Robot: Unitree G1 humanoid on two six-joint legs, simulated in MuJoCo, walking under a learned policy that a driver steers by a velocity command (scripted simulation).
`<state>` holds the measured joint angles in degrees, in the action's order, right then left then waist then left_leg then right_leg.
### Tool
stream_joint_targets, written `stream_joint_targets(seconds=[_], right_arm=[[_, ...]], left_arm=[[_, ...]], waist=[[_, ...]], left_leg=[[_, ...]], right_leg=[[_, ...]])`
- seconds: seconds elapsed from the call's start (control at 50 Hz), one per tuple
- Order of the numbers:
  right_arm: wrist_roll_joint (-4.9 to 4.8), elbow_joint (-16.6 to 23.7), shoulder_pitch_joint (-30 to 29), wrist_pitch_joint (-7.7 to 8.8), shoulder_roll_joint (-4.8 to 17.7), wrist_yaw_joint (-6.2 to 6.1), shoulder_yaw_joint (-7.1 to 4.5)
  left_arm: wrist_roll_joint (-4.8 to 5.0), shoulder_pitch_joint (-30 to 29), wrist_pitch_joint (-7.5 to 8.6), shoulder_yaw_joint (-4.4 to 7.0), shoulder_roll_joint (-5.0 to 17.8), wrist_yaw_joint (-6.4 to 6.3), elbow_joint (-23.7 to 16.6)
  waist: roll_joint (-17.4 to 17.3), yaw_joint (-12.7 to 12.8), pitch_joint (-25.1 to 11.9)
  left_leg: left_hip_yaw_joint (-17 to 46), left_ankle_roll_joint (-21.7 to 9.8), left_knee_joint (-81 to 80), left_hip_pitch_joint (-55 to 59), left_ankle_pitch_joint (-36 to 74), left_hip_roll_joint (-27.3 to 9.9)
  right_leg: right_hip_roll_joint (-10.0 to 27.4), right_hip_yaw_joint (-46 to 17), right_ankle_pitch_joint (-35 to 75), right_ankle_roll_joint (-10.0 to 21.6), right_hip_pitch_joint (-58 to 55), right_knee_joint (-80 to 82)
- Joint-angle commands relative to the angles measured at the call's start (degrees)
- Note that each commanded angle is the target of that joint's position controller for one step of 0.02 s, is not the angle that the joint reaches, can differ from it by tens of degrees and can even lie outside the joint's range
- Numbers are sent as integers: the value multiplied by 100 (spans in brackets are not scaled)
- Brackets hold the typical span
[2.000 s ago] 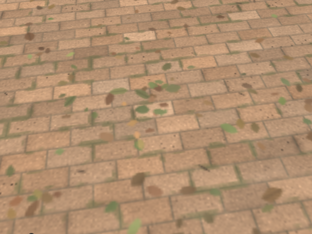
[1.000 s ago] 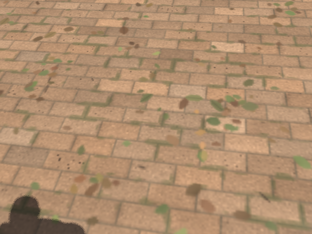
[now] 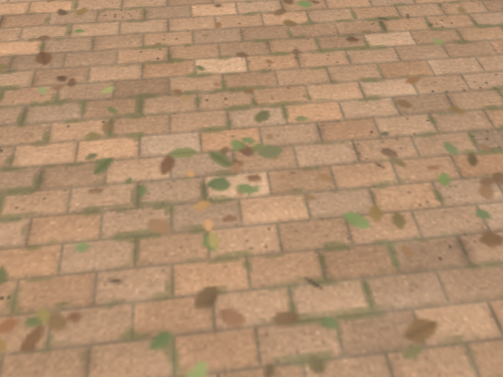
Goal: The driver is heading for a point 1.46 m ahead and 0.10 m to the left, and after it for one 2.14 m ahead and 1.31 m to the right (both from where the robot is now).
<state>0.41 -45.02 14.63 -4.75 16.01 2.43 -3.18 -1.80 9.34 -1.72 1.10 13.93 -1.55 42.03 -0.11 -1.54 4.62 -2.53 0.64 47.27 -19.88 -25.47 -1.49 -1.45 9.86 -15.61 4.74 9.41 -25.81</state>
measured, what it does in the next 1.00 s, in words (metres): walks ahead: left foot, then right foot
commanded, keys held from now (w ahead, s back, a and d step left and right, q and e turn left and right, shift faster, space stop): q+shift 0.02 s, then w+q+shift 0.16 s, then w+shift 0.10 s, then w+e+shift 0.60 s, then w+shift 0.12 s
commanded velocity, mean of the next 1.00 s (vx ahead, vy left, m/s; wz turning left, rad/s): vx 0.74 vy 0.00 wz -0.14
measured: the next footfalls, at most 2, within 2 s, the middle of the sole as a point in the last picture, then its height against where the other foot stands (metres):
left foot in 0.14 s outside the picture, level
right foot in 0.60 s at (229, 368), level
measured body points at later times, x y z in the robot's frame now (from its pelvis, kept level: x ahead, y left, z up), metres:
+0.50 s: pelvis +0.20 +0.08 -0.02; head +0.22 +0.10 +0.43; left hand +0.31 +0.37 -0.12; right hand +0.24 -0.20 -0.14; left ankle -0.03 +0.10 -0.74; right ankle +0.43 +0.00 -0.69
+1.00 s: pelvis +0.67 +0.13 -0.01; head +0.71 +0.12 +0.43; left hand +0.67 +0.43 -0.13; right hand +0.92 -0.10 -0.06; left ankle +0.90 +0.26 -0.71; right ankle +0.45 +0.07 -0.74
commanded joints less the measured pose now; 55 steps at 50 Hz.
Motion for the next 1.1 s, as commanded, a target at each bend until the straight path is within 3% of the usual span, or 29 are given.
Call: stream_joint_targets(seconds=[0.02,0.08,0.12,0.14,0.16,0.18,0.22,0.24,0.32,0.42,0.48,0.54,0.58,0.6,0.62,0.64,0.66,0.7,0.72,0.78,0.84,0.9,0.96,1.0,1.02,1.04,1.06,1.08,1.1], right_arm=[[-54,619,-311,86,430,36,-109],[-33,818,-466,58,625,210,-169],[-33,479,416,125,663,295,-228],[10,51,1440,217,1011,201,-358],[16,116,1847,333,1575,122,-479],[30,278,1365,355,1257,-10,-366],[59,376,805,451,1063,-157,-283],[42,385,725,532,1036,-183,-263],[-30,150,1052,835,860,-128,-169],[99,-87,1414,1000,817,-123,-82],[133,-239,1276,1095,805,-203,-11],[210,-343,1203,1123,984,-323,1],[365,-305,950,976,1270,-441,-95],[337,-228,669,912,1421,-457,-146],[279,-98,439,987,1093,-402,-62],[112,320,508,1152,379,-205,98],[152,525,12,1282,710,-191,142],[195,671,-284,1392,716,-174,227],[303,755,-413,1312,620,-176,264],[464,929,-414,928,459,-158,364],[330,1442,-1551,902,367,-53,472],[177,1537,-1883,922,227,-10,513],[217,1502,-1922,975,397,-66,439],[207,1226,-1004,1020,787,-173,243],[146,964,-29,1034,1000,-263,122],[191,666,1182,1036,1301,-395,-32],[464,556,1609,1062,1826,-414,-199],[320,495,1362,1009,1706,-281,-246],[267,557,721,1016,1185,-225,-180]], left_arm=[[-2,104,72,307,969,5,-257],[-49,196,129,441,1320,116,-293],[-8,-398,126,450,1303,127,-441],[-23,-619,125,345,929,152,-550],[-38,-1141,174,197,482,219,-977],[-169,-1532,276,209,722,270,-1070],[-41,-755,458,264,982,435,-740],[-129,-524,467,285,1062,458,-584],[-108,-565,300,203,890,510,-421],[33,-1370,321,104,728,580,-628],[44,-1498,365,25,631,645,-736],[62,-964,354,-8,691,570,-608],[91,801,342,129,1057,488,-94],[83,2017,357,266,1291,424,273],[39,2692,333,454,1713,320,451],[31,2040,257,588,2134,293,397],[142,1700,292,618,1944,320,292],[130,1622,361,504,1312,261,461],[110,1435,415,446,1167,215,484],[154,1187,597,366,1094,216,436],[172,1180,697,425,1201,209,339],[283,1517,720,508,1324,248,424],[263,1834,734,507,1330,192,591],[130,1837,736,542,1609,139,654],[51,1585,731,569,1757,148,636],[-22,1273,772,508,1489,144,555],[220,1949,804,265,459,167,323],[236,1959,806,172,631,179,293],[143,1260,755,206,893,159,269]], waist=[[576,268,-530],[702,322,-616],[317,-282,-338],[-976,-681,-324],[-2120,-909,-25],[-891,-807,388],[-463,-198,207],[-364,-92,23],[-430,-158,87],[-435,-437,586],[-398,-312,722],[-660,79,-37],[-960,942,-1052],[-816,1576,-1477],[-88,1754,-1705],[1858,895,-1731],[798,999,-1700],[-443,565,-745],[-592,310,-407],[-319,-119,149],[-127,148,498],[161,521,112],[213,692,-212],[381,242,-934],[418,-375,-1409],[346,-978,-1882],[-1472,-487,-2712],[-1878,-403,-2929],[-941,-346,-1827]], left_leg=[[-167,-96,-308,-236,-113,-6],[-353,-457,-897,411,-260,49],[-360,-818,-1843,1918,-49,229],[867,-1177,-2838,2827,-1162,-293],[4427,-1983,-3844,3259,-3114,-1796],[4415,-2033,-4016,2799,-2500,-1827],[3295,-1757,-3965,2581,-1278,-1350],[2891,-1621,-4011,2635,-739,-1109],[1871,-1369,-4231,2587,679,-710],[873,-1100,-4629,2379,1856,-716],[195,-851,-4911,2377,3433,-856],[-378,-513,-3826,2820,8254,-978],[-491,-386,-1493,2988,9925,-1121],[-561,-371,345,2335,9552,-1063],[-519,-400,2673,862,6352,-472],[74,-3,4802,-2112,371,928],[1056,-223,4896,-2720,709,611],[1068,-296,3824,-2427,1073,15],[1043,-212,3434,-2156,923,-161],[726,60,2406,-1878,562,-460],[278,287,433,-1247,1932,-449],[87,175,-938,-411,3408,-144],[42,-72,-1732,-281,3410,65],[44,-261,-1809,560,2429,408],[43,-351,-1883,1523,2108,321],[482,-473,-1481,2919,1240,-228],[3508,-1199,-1870,4575,-494,-2058],[5506,-1474,-2947,4550,-1157,-2295],[4535,-1370,-3049,3691,-1293,-1961]], right_leg=[[1935,-969,2904,782,-636,408],[2159,-1245,-1861,541,-76,1200],[1843,-701,-2928,89,1340,726],[1173,145,-2714,-249,2334,-1097],[-44,85,-2385,-565,4319,-3186],[252,-1076,-1586,-563,4797,-3711],[534,-1117,-239,-576,4334,-3580],[572,-1067,46,-596,4063,-3416],[623,-724,773,-610,3994,-3180],[433,-641,1247,-347,4104,-2401],[248,-393,1469,2,3580,-1720],[-327,198,1110,382,2202,-1516],[-767,144,324,599,726,-1644],[-774,-88,52,758,-541,-1253],[-4,-1479,-1097,1083,-1784,-947],[1418,-5373,-2108,2134,-2998,371],[1487,-6224,-1928,2162,-2922,1022],[1296,-5086,-1064,1754,-1382,1295],[1027,-4527,-657,1610,-583,1344],[502,-3642,-272,1563,919,1668],[80,-3151,387,1338,1857,2087],[88,-3004,2108,952,1287,1955],[312,-2895,3789,702,-240,1388],[488,-2857,5587,473,-1079,-6],[434,-2710,5622,367,-905,-1225],[240,-2524,4658,335,94,-2796],[-512,-1970,413,98,2027,-5178],[-566,-1854,-790,134,2924,-5806],[-98,-1823,-211,188,3326,-5710]])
